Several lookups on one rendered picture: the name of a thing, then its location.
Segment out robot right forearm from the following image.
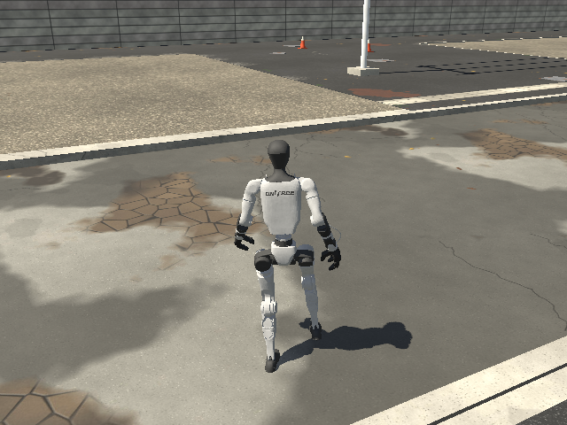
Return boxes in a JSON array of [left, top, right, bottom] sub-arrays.
[[317, 212, 338, 251]]

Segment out robot left forearm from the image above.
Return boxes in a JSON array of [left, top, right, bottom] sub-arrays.
[[235, 213, 248, 240]]

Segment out robot left upper arm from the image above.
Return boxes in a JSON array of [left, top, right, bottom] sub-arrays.
[[238, 179, 262, 227]]

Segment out right robot thigh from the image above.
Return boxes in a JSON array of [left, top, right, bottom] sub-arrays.
[[296, 244, 315, 290]]

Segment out right robot hand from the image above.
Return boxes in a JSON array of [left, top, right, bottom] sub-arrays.
[[321, 248, 341, 270]]

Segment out right robot foot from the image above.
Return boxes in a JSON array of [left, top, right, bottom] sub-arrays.
[[309, 322, 322, 341]]

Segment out left robot hand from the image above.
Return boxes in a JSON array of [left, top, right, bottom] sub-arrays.
[[234, 236, 254, 251]]

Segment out robot right upper arm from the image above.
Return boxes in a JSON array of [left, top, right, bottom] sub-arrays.
[[299, 177, 325, 227]]

